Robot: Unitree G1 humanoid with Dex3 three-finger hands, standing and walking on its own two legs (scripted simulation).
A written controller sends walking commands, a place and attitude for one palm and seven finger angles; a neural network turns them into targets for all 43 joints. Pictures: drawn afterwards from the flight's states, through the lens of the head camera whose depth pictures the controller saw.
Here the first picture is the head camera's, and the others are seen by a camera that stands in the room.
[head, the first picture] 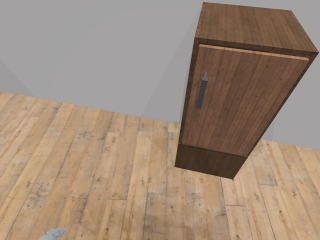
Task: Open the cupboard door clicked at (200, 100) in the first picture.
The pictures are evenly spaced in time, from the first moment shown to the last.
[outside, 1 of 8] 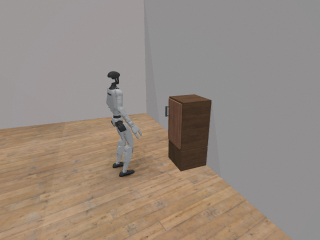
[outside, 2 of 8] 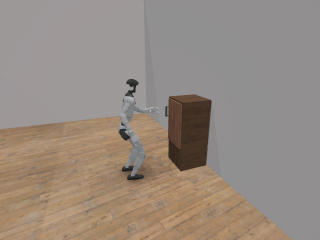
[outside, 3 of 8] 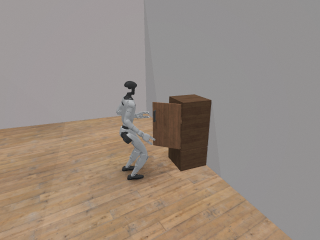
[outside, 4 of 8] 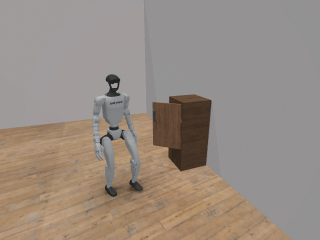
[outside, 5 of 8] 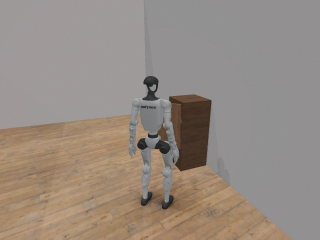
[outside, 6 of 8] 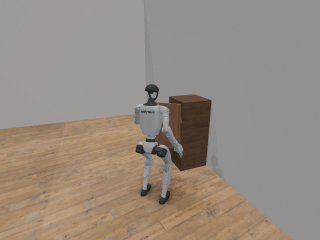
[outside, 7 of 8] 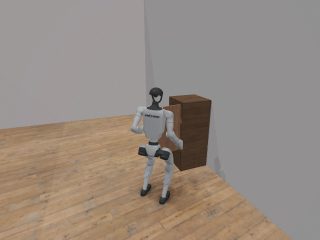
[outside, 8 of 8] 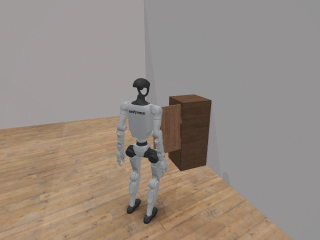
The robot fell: no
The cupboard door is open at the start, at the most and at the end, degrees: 0 98 97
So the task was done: yes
